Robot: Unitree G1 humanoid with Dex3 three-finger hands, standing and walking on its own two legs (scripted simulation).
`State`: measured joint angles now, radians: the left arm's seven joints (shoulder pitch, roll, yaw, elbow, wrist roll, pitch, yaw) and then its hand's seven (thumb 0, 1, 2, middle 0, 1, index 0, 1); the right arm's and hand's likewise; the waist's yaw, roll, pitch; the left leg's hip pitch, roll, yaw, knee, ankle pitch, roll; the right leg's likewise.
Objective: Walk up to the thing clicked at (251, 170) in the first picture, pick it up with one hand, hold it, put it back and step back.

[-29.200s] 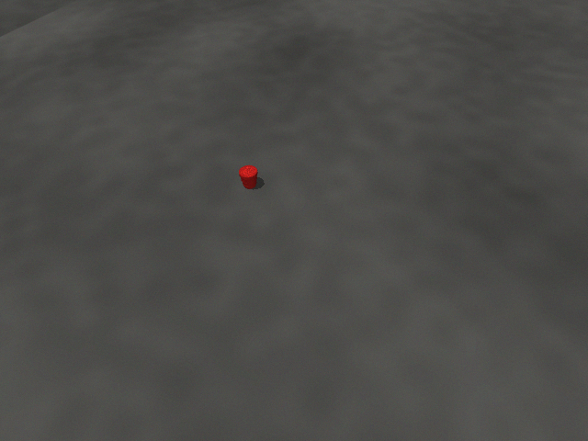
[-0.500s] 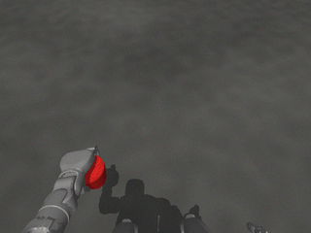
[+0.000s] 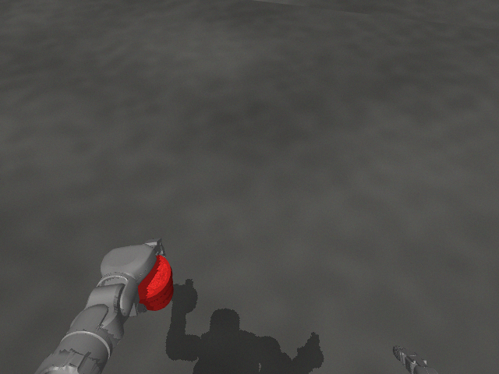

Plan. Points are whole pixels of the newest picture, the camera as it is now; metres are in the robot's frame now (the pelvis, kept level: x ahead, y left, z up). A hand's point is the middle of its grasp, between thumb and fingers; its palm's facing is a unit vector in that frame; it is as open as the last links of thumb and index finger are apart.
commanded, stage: hold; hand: left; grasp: from above
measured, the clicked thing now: (152, 286) +0.31 +0.21 -0.11
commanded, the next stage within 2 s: crouch in 1.64 s
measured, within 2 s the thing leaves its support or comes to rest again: neither
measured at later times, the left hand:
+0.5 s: hand (137, 277) +0.30 +0.21 -0.05, palm faces -0.46 -0.07 -0.89, open 11.5 cm
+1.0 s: hand (134, 277) +0.29 +0.21 -0.03, palm faces -0.45 -0.07 -0.89, open 11.5 cm
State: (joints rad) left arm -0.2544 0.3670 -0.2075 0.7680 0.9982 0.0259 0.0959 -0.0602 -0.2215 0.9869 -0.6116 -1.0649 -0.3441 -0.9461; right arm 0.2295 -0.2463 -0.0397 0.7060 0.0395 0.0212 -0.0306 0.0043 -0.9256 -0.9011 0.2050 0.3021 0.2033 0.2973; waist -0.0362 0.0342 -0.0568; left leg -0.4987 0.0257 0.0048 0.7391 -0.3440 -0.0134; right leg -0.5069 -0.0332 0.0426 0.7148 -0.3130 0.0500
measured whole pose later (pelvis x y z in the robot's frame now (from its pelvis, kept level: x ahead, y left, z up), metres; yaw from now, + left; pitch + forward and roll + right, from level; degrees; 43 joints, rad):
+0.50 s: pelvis +0.01 +0.00 +0.01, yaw +0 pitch +4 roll +0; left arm -0.23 0.37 -0.21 0.69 1.01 0.03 0.03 -0.06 -0.21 0.99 -0.59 -1.09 -0.33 -0.97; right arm 0.22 -0.26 -0.05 0.69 0.04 0.04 -0.02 0.01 -0.92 -0.90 0.20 0.30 0.20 0.30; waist -0.02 0.04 -0.04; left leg -0.39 0.03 0.01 0.64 -0.31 -0.02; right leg -0.41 -0.03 0.05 0.63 -0.29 0.05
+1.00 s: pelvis +0.00 -0.01 +0.02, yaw +0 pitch +2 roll +0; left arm -0.20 0.38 -0.21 0.60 1.00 0.03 -0.02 -0.07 -0.22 1.00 -0.58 -1.13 -0.31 -1.01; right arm 0.19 -0.25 -0.04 0.67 0.05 0.05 -0.03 0.01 -0.92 -0.90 0.20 0.30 0.20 0.30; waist 0.00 0.05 -0.02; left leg -0.32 0.02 0.01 0.57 -0.28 -0.02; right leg -0.35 -0.03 0.05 0.57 -0.26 0.04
